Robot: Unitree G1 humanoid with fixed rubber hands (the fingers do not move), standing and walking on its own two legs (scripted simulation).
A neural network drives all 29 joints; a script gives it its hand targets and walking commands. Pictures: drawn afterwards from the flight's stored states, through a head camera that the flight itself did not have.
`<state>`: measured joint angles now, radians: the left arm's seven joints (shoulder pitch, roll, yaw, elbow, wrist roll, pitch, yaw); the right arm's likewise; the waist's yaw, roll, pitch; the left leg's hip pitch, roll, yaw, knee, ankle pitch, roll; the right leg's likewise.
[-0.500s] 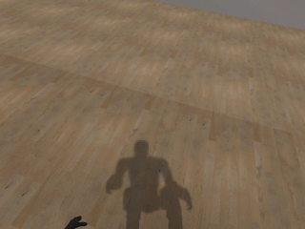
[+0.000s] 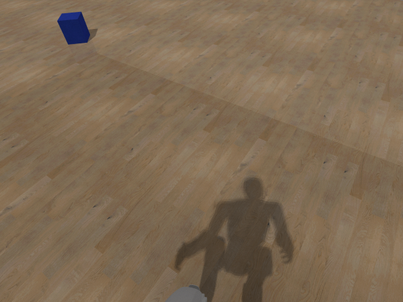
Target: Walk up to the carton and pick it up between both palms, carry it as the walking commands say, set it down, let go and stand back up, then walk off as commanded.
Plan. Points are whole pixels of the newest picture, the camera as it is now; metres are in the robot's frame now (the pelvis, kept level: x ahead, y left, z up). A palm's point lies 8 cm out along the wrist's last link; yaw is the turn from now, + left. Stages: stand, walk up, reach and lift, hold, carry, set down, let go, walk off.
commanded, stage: walk up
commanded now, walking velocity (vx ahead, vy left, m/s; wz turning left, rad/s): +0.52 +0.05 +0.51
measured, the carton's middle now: (74, 28) +2.82 +1.56 -0.65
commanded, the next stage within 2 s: none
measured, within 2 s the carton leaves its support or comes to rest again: neither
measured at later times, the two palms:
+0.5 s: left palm out of the picture +0.14 +0.41 -0.18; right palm (253, 243) +0.30 -0.09 -0.14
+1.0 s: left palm (58, 222) +0.35 +0.45 -0.16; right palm (231, 175) +0.47 -0.04 -0.10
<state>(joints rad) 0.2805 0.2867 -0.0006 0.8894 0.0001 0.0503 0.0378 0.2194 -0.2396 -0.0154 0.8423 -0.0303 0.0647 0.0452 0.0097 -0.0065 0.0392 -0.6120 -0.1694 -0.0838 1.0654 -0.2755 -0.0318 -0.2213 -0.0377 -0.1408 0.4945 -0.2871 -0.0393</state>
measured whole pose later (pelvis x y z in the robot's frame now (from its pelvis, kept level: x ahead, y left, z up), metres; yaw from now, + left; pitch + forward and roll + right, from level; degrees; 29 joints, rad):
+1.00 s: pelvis +0.39 +0.20 +0.00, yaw +25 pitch +4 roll -4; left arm 0.15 0.26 0.00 0.94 0.00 0.04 -0.04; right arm 0.43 -0.18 -0.02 0.89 -0.02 -0.05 -0.04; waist 0.01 -0.05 0.05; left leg 0.01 0.01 -0.21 0.32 -0.40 0.05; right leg -0.67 -0.07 -0.13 0.97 -0.20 0.05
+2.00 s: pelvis +0.87 +0.41 +0.00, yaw +27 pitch -2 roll -2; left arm 0.26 0.21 0.00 0.96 0.00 -0.04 -0.01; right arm 0.27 -0.19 -0.02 0.97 -0.02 -0.07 0.01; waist 0.01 0.02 0.02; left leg -0.17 0.02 0.08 0.44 -0.25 0.05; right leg -0.48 -0.12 -0.13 1.13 -0.32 -0.02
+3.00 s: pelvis +1.26 +0.65 +0.00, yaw +27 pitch -3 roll -2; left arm 0.24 0.26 0.00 0.99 0.00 -0.04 -0.02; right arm 0.27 -0.18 -0.02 0.99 -0.03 -0.07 0.02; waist 0.01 -0.01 0.03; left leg -0.24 0.09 0.10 0.47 -0.18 0.00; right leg -0.42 -0.11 -0.11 1.07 -0.40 0.01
